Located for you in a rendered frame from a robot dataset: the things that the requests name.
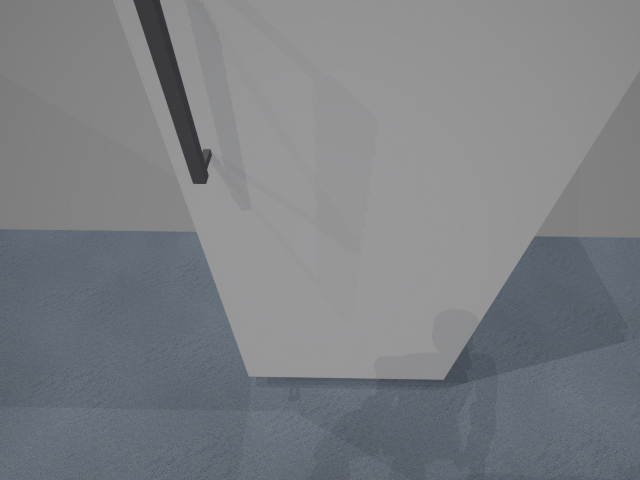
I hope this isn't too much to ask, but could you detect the fridge door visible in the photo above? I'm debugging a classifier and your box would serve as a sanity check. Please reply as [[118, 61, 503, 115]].
[[113, 0, 640, 380]]

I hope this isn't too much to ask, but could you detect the handle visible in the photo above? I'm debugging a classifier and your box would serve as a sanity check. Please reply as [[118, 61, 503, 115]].
[[133, 0, 212, 184]]

